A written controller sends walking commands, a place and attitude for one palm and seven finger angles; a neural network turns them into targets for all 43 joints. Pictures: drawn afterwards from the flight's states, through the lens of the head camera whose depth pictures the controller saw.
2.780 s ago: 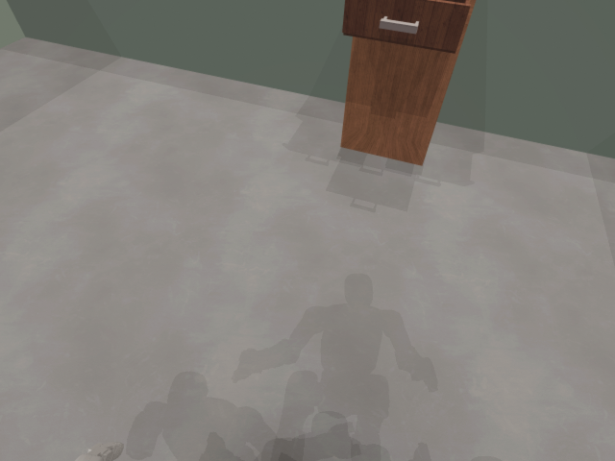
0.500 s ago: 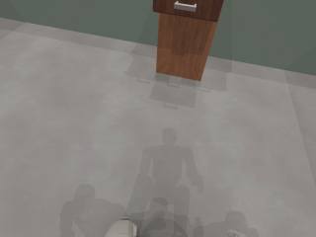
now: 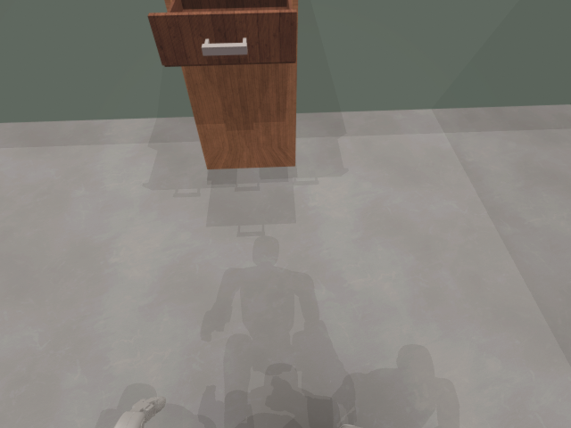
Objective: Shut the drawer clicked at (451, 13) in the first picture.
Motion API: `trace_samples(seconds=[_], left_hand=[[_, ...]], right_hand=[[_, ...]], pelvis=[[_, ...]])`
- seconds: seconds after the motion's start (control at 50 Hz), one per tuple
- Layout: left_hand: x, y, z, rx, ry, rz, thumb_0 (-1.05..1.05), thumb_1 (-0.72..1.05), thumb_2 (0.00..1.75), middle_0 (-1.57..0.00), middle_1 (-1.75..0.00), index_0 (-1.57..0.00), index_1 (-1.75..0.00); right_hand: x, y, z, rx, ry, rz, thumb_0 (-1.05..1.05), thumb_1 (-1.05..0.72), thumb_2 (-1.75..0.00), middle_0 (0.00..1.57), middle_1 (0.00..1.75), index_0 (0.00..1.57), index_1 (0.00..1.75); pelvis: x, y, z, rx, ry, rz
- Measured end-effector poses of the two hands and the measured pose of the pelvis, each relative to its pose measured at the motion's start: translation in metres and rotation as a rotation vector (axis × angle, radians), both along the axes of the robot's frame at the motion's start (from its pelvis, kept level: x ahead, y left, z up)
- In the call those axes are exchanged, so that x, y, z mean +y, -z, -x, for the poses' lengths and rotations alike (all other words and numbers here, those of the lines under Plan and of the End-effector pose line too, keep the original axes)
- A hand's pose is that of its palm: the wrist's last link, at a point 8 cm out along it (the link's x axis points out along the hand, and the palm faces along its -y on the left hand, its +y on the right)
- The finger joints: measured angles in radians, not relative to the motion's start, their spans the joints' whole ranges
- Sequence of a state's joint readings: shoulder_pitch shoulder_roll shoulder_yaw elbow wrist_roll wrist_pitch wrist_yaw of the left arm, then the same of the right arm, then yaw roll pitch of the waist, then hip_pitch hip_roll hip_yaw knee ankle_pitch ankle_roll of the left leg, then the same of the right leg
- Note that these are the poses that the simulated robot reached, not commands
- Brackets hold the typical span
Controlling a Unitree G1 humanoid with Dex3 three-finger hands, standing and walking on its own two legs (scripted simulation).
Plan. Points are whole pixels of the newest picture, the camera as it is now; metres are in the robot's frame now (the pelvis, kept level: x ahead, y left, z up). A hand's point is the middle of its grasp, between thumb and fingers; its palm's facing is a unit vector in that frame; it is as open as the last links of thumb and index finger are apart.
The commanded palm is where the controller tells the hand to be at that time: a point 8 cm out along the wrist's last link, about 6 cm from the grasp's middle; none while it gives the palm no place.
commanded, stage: walk to a spot facing it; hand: left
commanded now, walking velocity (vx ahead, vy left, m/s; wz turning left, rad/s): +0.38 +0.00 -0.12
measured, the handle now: (225, 45) +1.06 +0.18 +0.02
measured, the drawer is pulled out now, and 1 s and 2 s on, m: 0.30 0.30 0.30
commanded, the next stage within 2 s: turn to face it in 0.76 s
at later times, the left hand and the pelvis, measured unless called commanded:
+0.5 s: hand (155, 391) +0.21 +0.23 -0.18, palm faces -0.02 -0.99 -0.14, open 7.4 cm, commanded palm none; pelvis +0.23 +0.05 +0.01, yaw -4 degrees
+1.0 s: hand (237, 216) +0.58 +0.12 -0.16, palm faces -0.24 -0.94 -0.22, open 7.4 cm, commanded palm none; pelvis +0.43 -0.03 +0.00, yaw -14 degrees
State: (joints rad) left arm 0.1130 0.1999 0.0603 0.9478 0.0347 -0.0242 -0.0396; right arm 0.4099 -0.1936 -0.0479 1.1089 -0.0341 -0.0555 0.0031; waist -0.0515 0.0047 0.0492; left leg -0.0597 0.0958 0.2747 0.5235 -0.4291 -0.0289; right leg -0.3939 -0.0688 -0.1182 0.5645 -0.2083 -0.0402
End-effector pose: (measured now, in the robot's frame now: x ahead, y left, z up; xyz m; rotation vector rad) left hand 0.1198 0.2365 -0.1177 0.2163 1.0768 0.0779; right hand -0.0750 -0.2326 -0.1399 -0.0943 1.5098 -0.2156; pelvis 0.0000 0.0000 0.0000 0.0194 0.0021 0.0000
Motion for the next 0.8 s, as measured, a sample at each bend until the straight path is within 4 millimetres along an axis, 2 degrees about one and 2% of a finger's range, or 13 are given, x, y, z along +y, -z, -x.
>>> trace_samples(seconds=[0.04,0.1,0.14,0.22,0.3,0.38,0.42,0.46,0.5,0.6,0.7,0.8], left_hand=[[-0.009,0.004,-0.020,-0.023,0.002,0.005,0.00,0.91,0.90,-0.19,-0.30,-0.20,-0.30],[-0.017,0.005,-0.026,0.006,-0.020,0.021,0.00,0.91,0.90,-0.19,-0.30,-0.20,-0.30],[-0.018,0.005,-0.022,0.056,-0.044,0.025,0.00,0.91,0.90,-0.19,-0.30,-0.20,-0.30],[-0.002,0.007,-0.016,0.158,-0.081,0.001,-0.01,0.94,0.90,-0.20,-0.30,-0.20,-0.30],[0.013,0.016,-0.015,0.254,-0.109,0.020,-0.01,0.93,0.90,-0.20,-0.30,-0.20,-0.30],[0.031,0.035,-0.024,0.340,-0.137,0.052,0.00,0.92,0.90,-0.20,-0.30,-0.20,-0.30],[0.038,0.040,-0.037,0.381,-0.132,0.058,0.00,0.92,0.90,-0.20,-0.30,-0.20,-0.30],[0.043,0.037,-0.059,0.390,-0.112,0.058,0.01,0.91,0.90,-0.19,-0.30,-0.20,-0.30],[0.046,0.031,-0.090,0.368,-0.090,0.061,0.01,0.91,0.90,-0.19,-0.30,-0.20,-0.30],[0.042,0.018,-0.181,0.266,-0.041,0.062,0.01,0.91,0.90,-0.19,-0.30,-0.20,-0.30],[0.027,0.011,-0.272,0.197,0.037,0.044,0.01,0.92,0.90,-0.19,-0.30,-0.20,-0.30],[-0.008,0.012,-0.370,0.132,0.154,0.019,0.01,0.92,0.90,-0.19,-0.30,-0.19,-0.30]], right_hand=[[-0.001,0.004,-0.007,0.043,0.013,-0.017,0.00,-0.92,-0.90,0.20,0.30,0.20,0.30],[-0.002,0.000,-0.043,0.030,0.010,-0.021,0.00,-0.91,-0.90,0.20,0.30,0.20,0.30],[-0.003,-0.004,-0.079,-0.022,0.002,-0.015,0.01,-0.91,-0.90,0.20,0.30,0.20,0.30],[0.002,-0.012,-0.158,-0.153,-0.020,-0.008,0.00,-0.91,-0.90,0.20,0.30,0.20,0.30],[0.006,-0.020,-0.233,-0.246,-0.062,0.024,0.01,-0.93,-0.90,0.20,0.30,0.20,0.30],[0.017,-0.020,-0.301,-0.325,-0.103,0.070,0.01,-0.93,-0.90,0.20,0.30,0.20,0.30],[0.024,-0.021,-0.322,-0.354,-0.103,0.089,0.00,-0.93,-0.90,0.20,0.30,0.20,0.30],[0.032,-0.025,-0.332,-0.355,-0.082,0.093,0.00,-0.92,-0.90,0.20,0.30,0.20,0.30],[0.041,-0.027,-0.333,-0.327,-0.057,0.085,0.00,-0.92,-0.90,0.20,0.30,0.20,0.30],[0.060,-0.027,-0.320,-0.199,0.024,0.049,0.00,-0.93,-0.90,0.20,0.30,0.20,0.30],[0.076,-0.019,-0.305,-0.065,0.128,-0.011,0.00,-0.92,-0.90,0.20,0.30,0.20,0.30],[0.079,-0.006,-0.301,0.047,0.240,-0.066,0.00,-0.91,-0.90,0.20,0.30,0.20,0.30]], pelvis=[[-0.006,0.004,-0.017,-0.007,0.005,0.013],[-0.009,-0.002,-0.041,-0.016,0.010,0.022],[-0.008,-0.007,-0.058,-0.012,0.015,0.029],[-0.004,-0.013,-0.092,0.001,0.018,0.038],[0.010,-0.012,-0.129,0.003,0.023,0.052],[0.032,0.001,-0.173,-0.003,0.034,0.063],[0.040,0.004,-0.191,-0.007,0.050,0.049],[0.045,-0.001,-0.208,-0.008,0.065,0.046],[0.048,-0.007,-0.226,-0.009,0.077,0.042],[0.049,-0.018,-0.269,-0.005,0.112,0.030],[0.040,-0.016,-0.311,-0.008,0.156,0.017],[0.019,-0.005,-0.357,-0.017,0.208,0.008]])
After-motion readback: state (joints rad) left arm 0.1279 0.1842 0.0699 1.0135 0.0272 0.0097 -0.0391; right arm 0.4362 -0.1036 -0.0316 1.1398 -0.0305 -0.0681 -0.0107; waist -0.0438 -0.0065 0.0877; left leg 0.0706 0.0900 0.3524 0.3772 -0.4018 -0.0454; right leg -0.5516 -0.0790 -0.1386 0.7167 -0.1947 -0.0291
